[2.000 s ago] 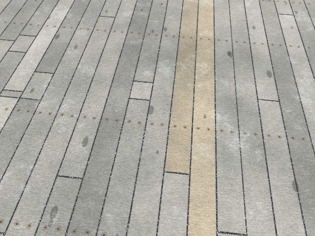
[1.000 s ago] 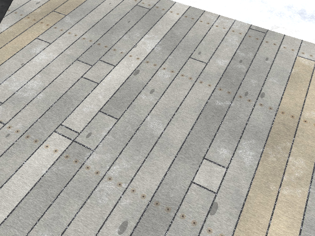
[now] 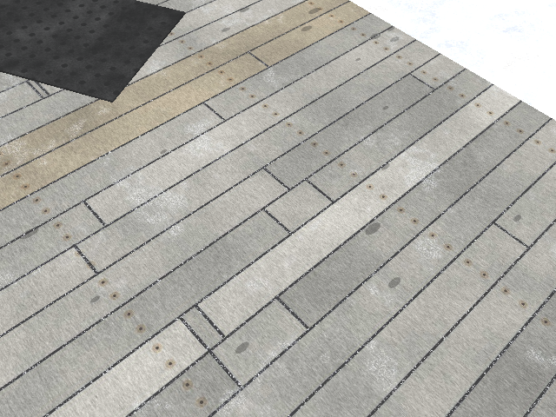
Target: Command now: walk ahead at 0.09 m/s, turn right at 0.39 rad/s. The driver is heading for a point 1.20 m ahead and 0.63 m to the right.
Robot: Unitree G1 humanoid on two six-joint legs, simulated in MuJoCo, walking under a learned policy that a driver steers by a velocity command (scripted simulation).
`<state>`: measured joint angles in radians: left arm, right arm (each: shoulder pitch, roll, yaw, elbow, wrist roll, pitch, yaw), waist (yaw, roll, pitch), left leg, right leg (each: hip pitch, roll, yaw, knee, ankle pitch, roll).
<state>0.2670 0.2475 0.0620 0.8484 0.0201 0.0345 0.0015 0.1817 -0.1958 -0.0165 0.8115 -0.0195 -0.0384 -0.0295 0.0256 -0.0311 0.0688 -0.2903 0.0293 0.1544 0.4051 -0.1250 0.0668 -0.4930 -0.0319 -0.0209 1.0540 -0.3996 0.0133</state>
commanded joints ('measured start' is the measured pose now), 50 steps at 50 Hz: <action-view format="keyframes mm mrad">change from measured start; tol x16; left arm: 1 87 38 14 -42 10 26 -9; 10 53 71 17 -114 3 11 -29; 12 60 289 65 -147 5 -7 -12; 50 -102 109 23 -210 -12 45 -51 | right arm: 1 -25 -126 -35 -58 -7 -4 -10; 50 52 -226 -68 -160 -7 41 3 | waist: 1 17 176 -115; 9 1 137 -125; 12 2 -334 -13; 19 -40 -51 -128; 34 -60 -88 -132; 37 -20 283 -79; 50 -62 204 -101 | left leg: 1 -4 259 -104 -158 164 145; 9 11 313 -80 -28 -38 86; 12 -350 -24 36 442 -516 -117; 18 -281 -18 -166 690 -232 -94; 26 -263 -36 -197 460 -279 -110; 34 87 -94 -188 32 -179 -58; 36 274 257 -506 -191 -189 22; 37 135 385 -654 -207 -56 145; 42 146 181 -276 -106 268 115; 50 234 236 -210 -46 319 142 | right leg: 1 79 -29 -9 -69 67 0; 10 308 18 -49 -545 111 -80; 12 313 -361 558 -827 394 -244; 17 305 -152 271 -755 480 -231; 34 238 -68 495 -637 449 -169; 37 -75 209 116 -185 -194 -26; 41 -33 118 109 125 -18 10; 50 62 69 25 -207 -80 33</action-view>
